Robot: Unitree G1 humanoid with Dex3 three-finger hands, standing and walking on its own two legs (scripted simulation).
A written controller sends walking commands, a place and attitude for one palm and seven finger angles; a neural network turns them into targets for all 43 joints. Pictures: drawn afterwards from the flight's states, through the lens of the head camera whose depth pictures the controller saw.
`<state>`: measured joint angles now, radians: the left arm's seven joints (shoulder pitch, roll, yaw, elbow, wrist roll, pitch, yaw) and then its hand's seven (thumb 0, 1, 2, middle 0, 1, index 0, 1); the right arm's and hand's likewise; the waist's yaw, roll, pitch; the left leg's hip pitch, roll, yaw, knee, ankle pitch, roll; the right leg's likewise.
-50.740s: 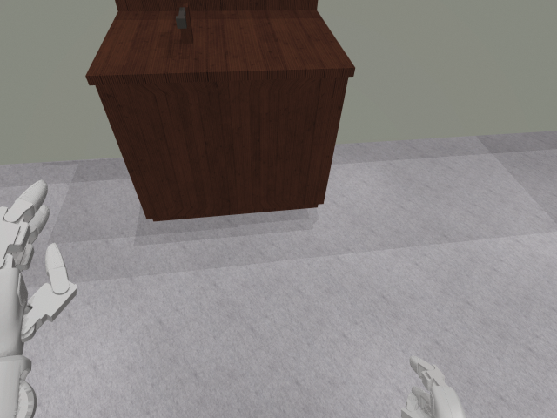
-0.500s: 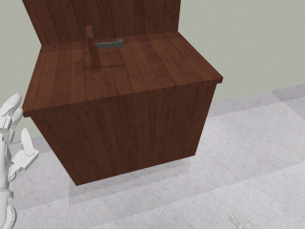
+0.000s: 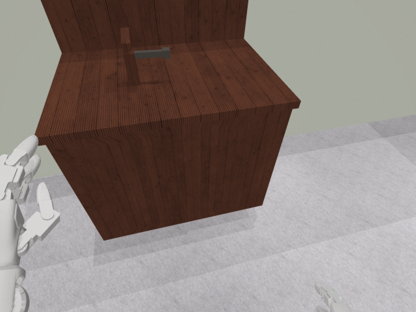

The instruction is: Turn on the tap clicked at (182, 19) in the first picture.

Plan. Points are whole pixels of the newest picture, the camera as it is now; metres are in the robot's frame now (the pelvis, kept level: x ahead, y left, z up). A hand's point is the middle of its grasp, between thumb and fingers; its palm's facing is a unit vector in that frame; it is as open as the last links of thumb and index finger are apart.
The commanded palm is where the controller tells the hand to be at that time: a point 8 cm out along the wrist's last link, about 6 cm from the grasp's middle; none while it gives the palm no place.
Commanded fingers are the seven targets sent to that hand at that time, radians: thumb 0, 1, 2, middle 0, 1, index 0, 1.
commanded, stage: stop stepping back and stand still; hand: left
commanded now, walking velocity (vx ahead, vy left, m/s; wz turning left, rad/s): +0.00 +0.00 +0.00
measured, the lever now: (166, 52) +0.87 +0.20 +0.11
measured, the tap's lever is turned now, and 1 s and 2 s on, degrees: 86 86 86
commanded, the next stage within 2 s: stand and check the lever's angle in 0.72 s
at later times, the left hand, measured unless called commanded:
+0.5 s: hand (49, 191) +0.24 +0.26 +0.17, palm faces +0.41 -0.84 -0.36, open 7.4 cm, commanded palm +0.19 +0.29 +0.19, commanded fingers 0.00 0.90 0.90 -0.20 -0.30 -0.20 -0.30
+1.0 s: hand (43, 185) +0.25 +0.27 +0.17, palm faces +0.39 -0.85 -0.34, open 7.4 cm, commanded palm +0.20 +0.31 +0.19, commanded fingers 0.00 0.90 0.90 -0.20 -0.30 -0.20 -0.30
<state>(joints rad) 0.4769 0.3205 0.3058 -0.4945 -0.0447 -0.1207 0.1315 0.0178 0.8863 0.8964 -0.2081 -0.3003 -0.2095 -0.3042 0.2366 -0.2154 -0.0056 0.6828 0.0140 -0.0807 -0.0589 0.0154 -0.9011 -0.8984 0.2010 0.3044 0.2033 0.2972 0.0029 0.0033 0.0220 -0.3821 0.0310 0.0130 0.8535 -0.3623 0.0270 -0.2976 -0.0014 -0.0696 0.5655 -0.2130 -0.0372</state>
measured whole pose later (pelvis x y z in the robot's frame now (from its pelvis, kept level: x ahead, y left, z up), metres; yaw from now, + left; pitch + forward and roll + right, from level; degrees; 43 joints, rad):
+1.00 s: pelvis +0.04 +0.03 +0.02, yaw -1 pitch -1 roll -1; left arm 0.47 0.33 0.31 -0.46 -0.05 -0.13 0.16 0.02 0.89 0.90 -0.21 -0.30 -0.21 -0.30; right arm 0.18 -0.19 0.01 0.61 0.00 -0.07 -0.08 0.01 -0.90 -0.90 0.20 0.30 0.20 0.30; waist 0.01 0.00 0.02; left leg -0.18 -0.01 0.03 0.44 -0.24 0.03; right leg -0.19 -0.01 0.00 0.38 -0.17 0.02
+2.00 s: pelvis +0.04 +0.03 +0.02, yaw -1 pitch -1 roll -1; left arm 0.47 0.33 0.30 -0.45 -0.05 -0.12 0.16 0.02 0.89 0.90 -0.21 -0.30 -0.21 -0.30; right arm 0.18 -0.20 0.01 0.61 0.01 -0.06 -0.08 0.01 -0.90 -0.90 0.20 0.30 0.20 0.30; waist 0.01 0.02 0.02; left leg -0.18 0.00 0.03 0.43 -0.24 0.02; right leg -0.19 0.00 0.00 0.37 -0.17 0.01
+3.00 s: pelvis +0.05 +0.03 +0.02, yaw -1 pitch -1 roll -1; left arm 0.47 0.33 0.30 -0.44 -0.06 -0.12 0.15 0.02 0.89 0.90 -0.21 -0.30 -0.21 -0.30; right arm 0.18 -0.21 0.01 0.61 0.01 -0.06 -0.08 0.01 -0.90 -0.90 0.20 0.30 0.20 0.30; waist 0.01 0.03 0.01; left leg -0.17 0.00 0.03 0.42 -0.24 0.02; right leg -0.18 0.00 0.00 0.36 -0.17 0.01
